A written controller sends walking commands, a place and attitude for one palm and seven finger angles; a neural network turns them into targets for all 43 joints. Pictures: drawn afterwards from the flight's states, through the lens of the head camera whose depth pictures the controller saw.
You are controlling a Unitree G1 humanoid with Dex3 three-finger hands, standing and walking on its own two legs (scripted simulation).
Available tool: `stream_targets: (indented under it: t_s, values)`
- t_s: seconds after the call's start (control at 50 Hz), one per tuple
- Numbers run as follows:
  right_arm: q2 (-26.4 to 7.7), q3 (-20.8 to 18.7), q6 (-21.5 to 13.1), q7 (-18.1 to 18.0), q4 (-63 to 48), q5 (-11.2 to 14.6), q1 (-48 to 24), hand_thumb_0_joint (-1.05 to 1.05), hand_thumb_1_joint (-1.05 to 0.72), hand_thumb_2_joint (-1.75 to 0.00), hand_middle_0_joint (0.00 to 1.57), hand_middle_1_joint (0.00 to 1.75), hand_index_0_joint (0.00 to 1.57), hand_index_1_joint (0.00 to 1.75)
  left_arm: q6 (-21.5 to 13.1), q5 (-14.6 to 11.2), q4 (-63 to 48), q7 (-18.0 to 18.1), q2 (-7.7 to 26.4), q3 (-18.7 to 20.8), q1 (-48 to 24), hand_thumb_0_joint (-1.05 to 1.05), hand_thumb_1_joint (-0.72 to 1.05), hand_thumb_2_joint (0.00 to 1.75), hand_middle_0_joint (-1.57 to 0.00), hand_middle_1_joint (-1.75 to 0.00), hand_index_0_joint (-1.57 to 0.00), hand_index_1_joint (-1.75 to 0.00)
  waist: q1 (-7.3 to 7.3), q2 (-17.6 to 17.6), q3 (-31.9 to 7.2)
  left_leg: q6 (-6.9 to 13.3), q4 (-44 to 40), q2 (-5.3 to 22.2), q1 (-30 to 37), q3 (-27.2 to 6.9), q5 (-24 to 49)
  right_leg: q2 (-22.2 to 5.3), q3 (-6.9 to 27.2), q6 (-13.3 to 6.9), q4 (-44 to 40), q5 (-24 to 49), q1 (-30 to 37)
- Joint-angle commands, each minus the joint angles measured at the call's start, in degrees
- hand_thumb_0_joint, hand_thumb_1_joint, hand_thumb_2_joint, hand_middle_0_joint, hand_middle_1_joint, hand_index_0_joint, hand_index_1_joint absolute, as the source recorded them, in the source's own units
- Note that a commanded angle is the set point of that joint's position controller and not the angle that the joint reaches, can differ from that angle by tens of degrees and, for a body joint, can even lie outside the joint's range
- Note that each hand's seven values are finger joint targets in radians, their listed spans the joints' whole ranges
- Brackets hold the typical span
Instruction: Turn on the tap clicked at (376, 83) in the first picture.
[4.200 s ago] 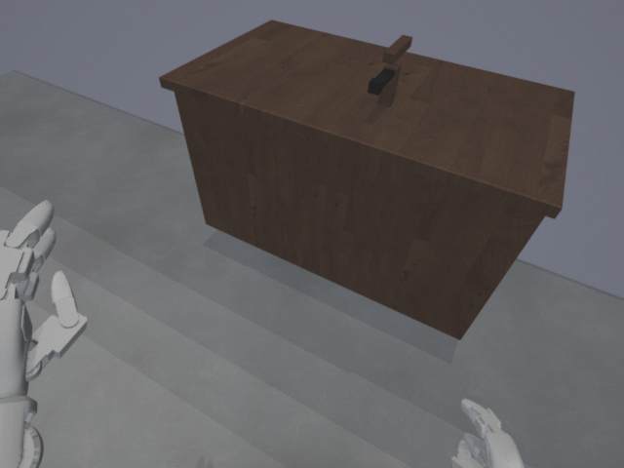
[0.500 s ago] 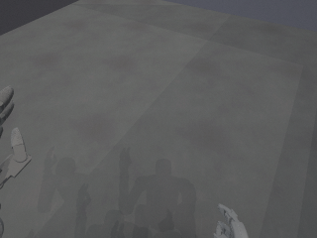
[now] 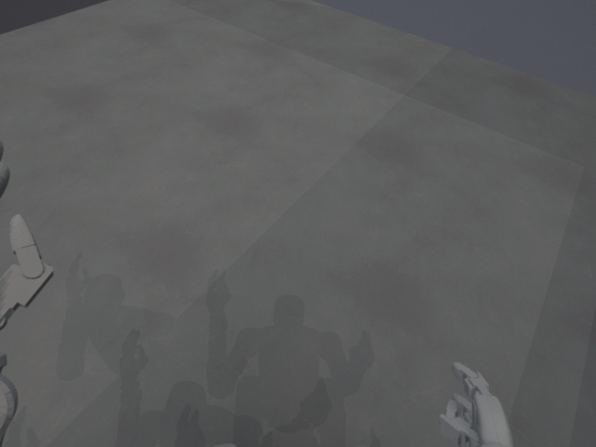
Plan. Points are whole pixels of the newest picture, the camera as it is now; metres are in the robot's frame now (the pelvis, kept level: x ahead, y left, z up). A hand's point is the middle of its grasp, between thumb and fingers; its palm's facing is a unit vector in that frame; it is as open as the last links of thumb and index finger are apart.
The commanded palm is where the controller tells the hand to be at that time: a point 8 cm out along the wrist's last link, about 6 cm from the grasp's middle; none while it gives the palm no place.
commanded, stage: walk around to get in front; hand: left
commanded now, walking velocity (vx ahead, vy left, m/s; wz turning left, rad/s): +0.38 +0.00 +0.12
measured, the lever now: out of the picture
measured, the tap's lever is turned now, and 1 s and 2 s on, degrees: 0 0 0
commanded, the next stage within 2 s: turn to face it in 0.46 s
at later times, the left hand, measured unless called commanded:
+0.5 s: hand (138, 186) +0.34 +0.20 +0.19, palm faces +0.46 -0.76 -0.46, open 7.4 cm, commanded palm +0.27 +0.25 +0.19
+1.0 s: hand (166, 114) +0.45 +0.20 +0.20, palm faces +0.45 -0.74 -0.50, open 7.4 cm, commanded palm +0.40 +0.23 +0.19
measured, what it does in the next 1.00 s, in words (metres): walks ahead: right foot, then left foot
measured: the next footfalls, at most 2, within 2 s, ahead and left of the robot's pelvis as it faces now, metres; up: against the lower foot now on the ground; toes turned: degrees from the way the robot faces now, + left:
right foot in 0.24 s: +0.18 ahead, -0.15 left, +0.00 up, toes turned -9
left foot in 0.66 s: +0.30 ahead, +0.11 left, +0.00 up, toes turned +19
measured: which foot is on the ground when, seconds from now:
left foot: down 0.00-0.24, up 0.26-0.64, down 0.66-1.00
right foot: up 0.00-0.22, down 0.24-0.66, up 0.68-1.00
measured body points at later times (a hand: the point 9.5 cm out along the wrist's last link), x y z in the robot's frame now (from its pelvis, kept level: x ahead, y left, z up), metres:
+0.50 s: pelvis +0.15 -0.05 +0.02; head +0.19 -0.06 +0.46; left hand +0.31 +0.24 +0.22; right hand +0.34 -0.30 -0.08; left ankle +0.19 +0.10 -0.66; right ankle +0.15 -0.14 -0.72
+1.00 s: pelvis +0.25 -0.05 +0.01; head +0.30 -0.07 +0.45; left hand +0.42 +0.23 +0.23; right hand +0.46 -0.20 -0.09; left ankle +0.27 +0.10 -0.72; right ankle +0.29 -0.15 -0.71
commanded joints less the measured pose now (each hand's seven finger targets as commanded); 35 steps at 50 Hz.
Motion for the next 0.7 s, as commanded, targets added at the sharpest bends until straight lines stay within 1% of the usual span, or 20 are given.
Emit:
stream_targets:
  t_s: [0.0, 0.08, 0.12, 0.18, 0.2, 0.22, 0.24, 0.26, 0.28, 0.32, 0.38, 0.42, 0.48, 0.54, 0.58, 0.6, 0.62, 0.64, 0.66, 0.68]
  values:
    - [-6.09, -1.20, -4.11, 0.85, -7.41, 0.10, -1.90, 0.00, -0.90, -0.90, 0.20, 0.30, 0.20, 0.30, -4.33, -0.47, -22.14, -0.36, 9.15, 5.50, 3.76, 0.00, 0.90, 0.90, -0.20, -0.30, -0.20, -0.30, 0.74, 16.94, -9.73, 9.89, -17.89, 15.56, 17.94, -20.06, 12.97, -2.66, 1.70, 0.88, 0.38, 4.50, -17.34]
    - [-5.77, -0.45, -5.18, 0.84, -6.87, -0.26, -1.42, 0.00, -0.90, -0.90, 0.20, 0.30, 0.20, 0.30, -3.73, -0.77, -17.64, -0.53, 8.18, 6.33, 7.14, 0.00, 0.90, 0.90, -0.20, -0.30, -0.20, -0.30, 0.83, 16.75, -9.56, 6.86, -19.65, 12.65, 10.93, -10.19, 12.94, -0.51, -4.13, 1.39, -17.96, 10.78, -4.14]
    - [-5.52, -0.28, -4.80, 0.31, -6.37, -0.39, -1.49, 0.00, -0.90, -0.90, 0.20, 0.30, 0.20, 0.30, -3.18, -0.96, -12.60, -0.85, 7.14, 5.84, 6.57, 0.00, 0.90, 0.90, -0.20, -0.30, -0.20, -0.30, 0.72, 15.16, -8.20, 6.43, -18.76, 13.01, 9.20, -9.02, 10.50, 0.89, -6.09, 1.65, -24.42, 12.00, 0.32]
    - [-5.22, -0.07, -3.67, -0.60, -5.98, -0.04, -2.52, 0.00, -0.90, -0.90, 0.20, 0.30, 0.20, 0.30, -1.64, -0.69, -7.56, -1.21, 6.36, 4.62, 3.03, 0.00, 0.90, 0.90, -0.20, -0.30, -0.20, -0.30, 1.36, 10.23, -9.62, 3.99, -7.85, 10.12, 5.51, -4.56, 3.10, 3.22, -8.95, 1.35, -35.48, 15.97, 12.78]
    - [-4.83, 0.09, -3.26, -0.76, -5.63, 0.06, -2.45, 0.00, -0.90, -0.90, 0.20, 0.30, 0.20, 0.30, -1.19, -0.30, -7.10, -1.17, 7.10, 4.19, 0.88, 0.00, 0.90, 0.90, -0.20, -0.30, -0.20, -0.30, 1.59, 4.52, -10.17, 2.78, 2.48, 7.51, 0.35, -3.46, -0.48, 0.51, -4.45, -0.12, -39.20, 13.40, 18.61]
    - [-3.38, 0.28, -2.61, -0.63, -5.69, 0.08, -1.85, 0.00, -0.90, -0.90, 0.20, 0.30, 0.20, 0.30, -0.67, 0.55, -5.93, -0.96, 9.69, 5.22, -0.24, 0.00, 0.90, 0.90, -0.20, -0.30, -0.20, -0.30, 1.70, -11.77, -11.16, 0.64, 20.77, 1.73, -12.06, -0.02, -9.29, -12.11, 15.48, -5.57, -45.20, 9.15, 25.44]
    - [-4.36, 0.55, -2.99, -0.49, -7.12, -0.10, -4.44, 0.00, -0.90, -0.90, 0.20, 0.30, 0.20, 0.30, -0.42, 0.04, -6.18, -0.58, 12.21, 7.39, -0.60, 0.00, 0.90, 0.90, -0.20, -0.30, -0.20, -0.30, 2.97, -18.35, -9.84, -1.00, 34.56, -2.33, -23.37, -5.24, -18.13, -22.16, 33.52, -11.65, -50.00, 13.60, 28.13]
    - [-5.56, -0.19, -3.46, -0.08, -5.93, -0.31, -3.69, 0.00, -0.90, -0.90, 0.20, 0.30, 0.20, 0.30, -1.15, -0.86, -6.86, -1.12, 10.87, 6.27, -3.16, 0.00, 0.90, 0.90, -0.20, -0.30, -0.20, -0.30, 2.21, -14.98, -9.00, -1.47, 39.32, 0.11, -21.43, -10.90, -13.43, -21.91, 31.86, -10.56, -52.21, 5.71, 22.82]
    - [-5.93, -0.07, -2.77, 0.30, -5.36, 0.04, -4.38, 0.00, -0.90, -0.90, 0.20, 0.30, 0.20, 0.30, -1.35, -0.88, -8.15, -1.42, 11.95, 6.65, -3.05, 0.00, 0.90, 0.90, -0.20, -0.30, -0.20, -0.30, 1.75, -11.05, -7.81, -2.02, 41.95, 1.46, -23.53, -11.38, -10.04, -22.13, 29.32, -11.02, -51.32, 4.08, 22.90]
    - [-5.67, 0.50, -1.71, 0.48, -4.83, 0.05, -5.44, 0.00, -0.90, -0.90, 0.20, 0.30, 0.20, 0.30, -2.58, -0.28, -10.81, -1.46, 10.43, 5.66, -0.51, 0.00, 0.90, 0.90, -0.20, -0.30, -0.20, -0.30, 1.37, -4.60, -5.26, -3.19, 41.59, 3.27, -23.00, -10.29, -5.55, -19.34, 15.12, -9.89, -50.19, 13.99, 19.02]
    - [-5.81, -0.06, -1.08, 0.22, -5.57, -0.16, -5.44, 0.00, -0.90, -0.90, 0.20, 0.30, 0.20, 0.30, -3.16, -0.16, -14.85, -0.67, 10.55, 5.99, 0.84, 0.00, 0.90, 0.90, -0.20, -0.30, -0.20, -0.30, 0.62, -2.79, -6.01, -3.45, 30.77, 4.19, -19.28, -8.34, -3.12, -17.75, 4.07, -8.71, -48.95, 24.80, 18.30]
    - [-5.49, -0.25, -0.83, 0.36, -6.70, -0.49, -3.88, 0.00, -0.90, -0.90, 0.20, 0.30, 0.20, 0.30, -3.08, -0.46, -15.25, 0.01, 10.88, 7.50, 4.44, 0.00, 0.90, 0.90, -0.20, -0.30, -0.20, -0.30, 1.29, -2.50, -6.26, -3.07, 19.67, 3.92, -14.98, -4.26, -1.29, -16.48, -0.62, -8.31, -47.67, 29.37, 17.75]
    - [-4.72, -0.74, -0.91, 0.20, -8.78, -0.53, -2.94, 0.00, -0.90, -0.90, 0.20, 0.30, 0.20, 0.30, -2.69, -1.01, -15.16, 1.07, 9.89, 8.18, 8.35, 0.00, 0.90, 0.90, -0.20, -0.30, -0.20, -0.30, 2.34, -5.25, -7.30, -2.82, 8.33, 1.88, -12.19, 0.62, -1.53, -16.11, -3.14, -7.92, -44.66, 37.56, 22.08]
    - [-4.63, -0.99, -1.12, 0.01, -10.03, -0.57, -1.81, 0.00, -0.90, -0.90, 0.20, 0.30, 0.20, 0.30, -2.42, -0.81, -16.22, 1.71, 9.16, 7.50, 6.32, 0.00, 0.90, 0.90, -0.20, -0.30, -0.20, -0.30, 2.76, -6.38, -6.45, -2.48, 2.80, 0.41, -7.07, 2.93, -0.98, -16.09, -3.33, -7.57, -41.34, 41.43, 20.01]
    - [-4.97, -1.27, -0.96, -0.54, -9.18, -0.39, -0.08, 0.00, -0.90, -0.90, 0.20, 0.30, 0.20, 0.30, -2.31, -0.67, -15.53, 1.88, 7.97, 5.37, 3.95, 0.00, 0.90, 0.90, -0.20, -0.30, -0.20, -0.30, 0.35, -2.99, -9.75, -2.35, -5.33, -2.71, 3.90, 4.73, 5.20, -13.15, -6.14, -5.40, -31.73, 44.11, 17.58]
    - [-5.58, -1.51, -1.01, -0.90, -9.46, -0.36, 0.30, 0.00, -0.90, -0.90, 0.20, 0.30, 0.20, 0.30, -3.03, -0.54, -17.59, 1.82, 8.57, 4.96, 0.88, 0.00, 0.90, 0.90, -0.20, -0.30, -0.20, -0.30, -0.85, 1.23, -12.54, -1.67, -8.95, -2.44, 12.70, 3.86, 9.57, -9.99, -7.30, -3.44, -22.84, 41.14, 14.03]
    - [-6.98, -1.94, -1.19, -1.10, -9.76, -0.16, -0.26, 0.00, -0.90, -0.90, 0.20, 0.30, 0.20, 0.30, -4.12, -0.41, -18.30, 1.77, 9.10, 5.42, -0.50, 0.00, 0.90, 0.90, -0.20, -0.30, -0.20, -0.30, -0.69, 12.59, -15.15, 2.07, -10.78, 6.00, 22.48, -8.57, 19.08, -4.63, -7.38, -0.96, -10.98, 24.59, 4.87]
    - [-8.07, -1.90, -1.46, -0.63, -9.69, -0.08, -0.52, 0.00, -0.90, -0.90, 0.20, 0.30, 0.20, 0.30, -4.83, -0.81, -18.37, 1.65, 9.38, 5.11, -2.28, 0.00, 0.90, 0.90, -0.20, -0.30, -0.20, -0.30, 0.30, 21.53, -16.05, 9.47, -12.85, 19.84, 27.13, -27.83, 36.58, 1.68, -2.56, -0.21, 0.87, -6.06, -6.64]
    - [-7.88, -1.19, -1.56, 0.01, -9.30, -0.07, -1.50, 0.00, -0.90, -0.90, 0.20, 0.30, 0.20, 0.30, -4.89, 0.00, -13.35, 1.01, 10.60, 4.75, -3.19, 0.00, 0.90, 0.90, -0.20, -0.30, -0.20, -0.30, 0.33, 17.84, -13.92, 11.73, -14.73, 22.54, 22.37, -30.41, 32.82, 2.16, 2.96, -0.86, 6.88, -7.84, -9.68]
    - [-7.42, -1.22, -1.93, -0.15, -8.76, -0.15, -2.97, 0.00, -0.90, -0.90, 0.20, 0.30, 0.20, 0.30, -5.05, -0.39, -14.77, 0.43, 12.98, 7.04, -2.81, 0.00, 0.90, 0.90, -0.20, -0.30, -0.20, -0.30, 0.68, 17.22, -14.73, 12.10, -14.45, 23.18, 21.27, -29.34, 27.45, 0.83, 5.55, -0.50, 9.15, -5.31, -10.96]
